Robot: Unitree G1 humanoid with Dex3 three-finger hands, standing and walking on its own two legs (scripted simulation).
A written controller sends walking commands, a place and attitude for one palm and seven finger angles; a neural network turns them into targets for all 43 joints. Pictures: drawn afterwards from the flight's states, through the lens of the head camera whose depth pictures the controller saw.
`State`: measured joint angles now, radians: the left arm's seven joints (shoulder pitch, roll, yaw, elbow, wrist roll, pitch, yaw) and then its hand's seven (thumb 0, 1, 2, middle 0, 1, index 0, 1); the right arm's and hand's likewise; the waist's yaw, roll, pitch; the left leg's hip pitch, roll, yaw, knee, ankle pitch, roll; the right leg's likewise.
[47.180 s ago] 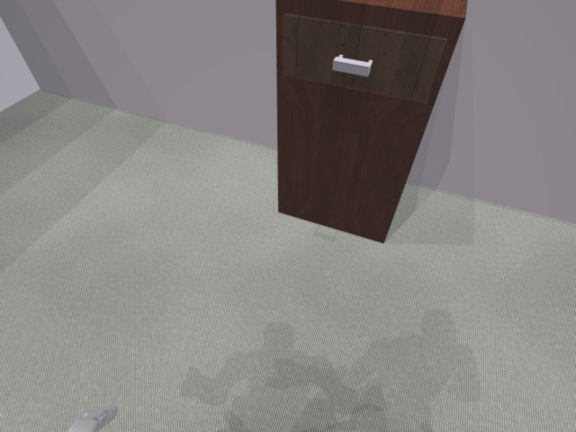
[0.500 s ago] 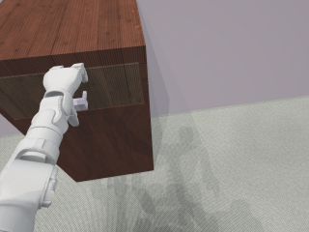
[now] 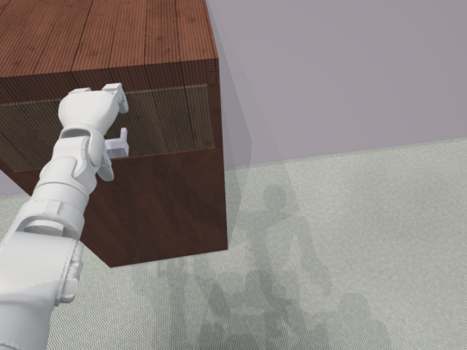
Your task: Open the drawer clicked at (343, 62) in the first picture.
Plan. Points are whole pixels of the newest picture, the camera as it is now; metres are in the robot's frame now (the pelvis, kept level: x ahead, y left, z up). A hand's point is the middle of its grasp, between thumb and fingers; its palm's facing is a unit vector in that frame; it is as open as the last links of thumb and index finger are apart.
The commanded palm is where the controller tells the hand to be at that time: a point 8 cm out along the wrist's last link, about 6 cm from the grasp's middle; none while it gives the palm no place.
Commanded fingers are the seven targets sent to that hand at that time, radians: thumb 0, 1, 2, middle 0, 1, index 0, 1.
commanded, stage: move the hooked fingers above the handle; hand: left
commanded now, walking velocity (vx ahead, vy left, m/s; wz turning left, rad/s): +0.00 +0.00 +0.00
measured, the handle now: (101, 142) +0.53 +0.25 +0.03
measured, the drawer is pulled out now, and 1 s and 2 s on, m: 0.00 0.00 0.00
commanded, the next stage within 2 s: none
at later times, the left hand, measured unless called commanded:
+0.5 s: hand (102, 133) +0.49 +0.21 +0.10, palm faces +0.01 -0.02 -1.00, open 13.6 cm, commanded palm +0.47 +0.25 +0.15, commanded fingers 0.00 -0.50 0.30 -0.30 -1.20 -0.30 -1.20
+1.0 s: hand (103, 133) +0.49 +0.21 +0.10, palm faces +0.01 -0.03 -1.00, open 13.5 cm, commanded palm +0.48 +0.25 +0.15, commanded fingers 0.00 -0.50 0.30 -0.30 -1.20 -0.30 -1.20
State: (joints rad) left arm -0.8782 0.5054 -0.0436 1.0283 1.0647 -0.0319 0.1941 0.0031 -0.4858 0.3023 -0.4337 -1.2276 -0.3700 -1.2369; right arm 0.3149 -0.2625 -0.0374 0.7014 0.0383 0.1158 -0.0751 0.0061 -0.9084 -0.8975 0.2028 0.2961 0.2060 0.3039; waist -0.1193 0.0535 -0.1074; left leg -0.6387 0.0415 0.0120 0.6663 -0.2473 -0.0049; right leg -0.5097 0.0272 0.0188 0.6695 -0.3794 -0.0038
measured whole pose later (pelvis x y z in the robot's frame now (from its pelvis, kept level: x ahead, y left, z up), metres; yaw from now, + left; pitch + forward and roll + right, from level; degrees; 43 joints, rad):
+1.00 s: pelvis -0.01 +0.01 +0.00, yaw +0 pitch +13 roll -1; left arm -0.90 0.50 -0.04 1.06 1.07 -0.04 0.20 0.00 -0.49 0.30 -0.43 -1.22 -0.37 -1.23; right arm 0.32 -0.26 -0.02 0.70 0.04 0.11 -0.09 0.01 -0.91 -0.90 0.20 0.30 0.21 0.30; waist -0.13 0.06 -0.11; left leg -0.66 0.04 0.02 0.68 -0.24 0.00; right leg -0.53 0.02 0.03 0.68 -0.37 0.01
